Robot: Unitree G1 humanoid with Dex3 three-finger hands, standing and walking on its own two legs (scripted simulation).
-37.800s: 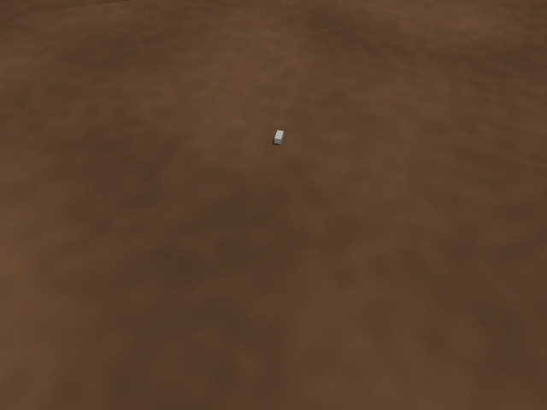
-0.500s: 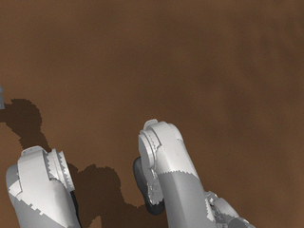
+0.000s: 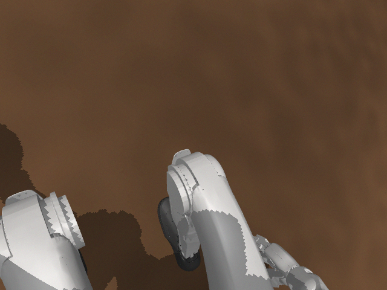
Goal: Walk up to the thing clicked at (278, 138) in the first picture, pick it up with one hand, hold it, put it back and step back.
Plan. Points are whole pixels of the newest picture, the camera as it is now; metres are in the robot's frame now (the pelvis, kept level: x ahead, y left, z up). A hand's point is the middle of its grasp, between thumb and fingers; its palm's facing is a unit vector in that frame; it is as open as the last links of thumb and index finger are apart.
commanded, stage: rest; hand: left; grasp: from above
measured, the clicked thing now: out of the picture +0.44 +0.33 -0.27
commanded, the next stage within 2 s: open in 0.46 s
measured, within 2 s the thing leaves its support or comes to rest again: rests again in 0.16 s
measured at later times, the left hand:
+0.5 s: hand out of the picture +0.43 +0.33 -0.24, palm faces -0.46 -0.13 -0.88, open 6.7 cm
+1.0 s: hand out of the picture +0.43 +0.33 -0.24, palm faces -0.46 -0.12 -0.88, open 9.3 cm
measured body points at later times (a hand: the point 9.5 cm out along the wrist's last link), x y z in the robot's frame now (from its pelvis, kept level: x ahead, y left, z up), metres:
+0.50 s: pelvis +0.00 +0.00 +0.00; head +0.26 +0.13 +0.34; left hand +0.45 +0.33 -0.19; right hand +0.08 -0.25 -0.07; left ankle +0.06 +0.14 -0.26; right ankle +0.10 -0.12 -0.26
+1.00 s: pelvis +0.00 +0.01 +0.00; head +0.26 +0.14 +0.34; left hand +0.45 +0.33 -0.19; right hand +0.07 -0.25 -0.06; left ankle +0.06 +0.14 -0.26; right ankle +0.10 -0.12 -0.26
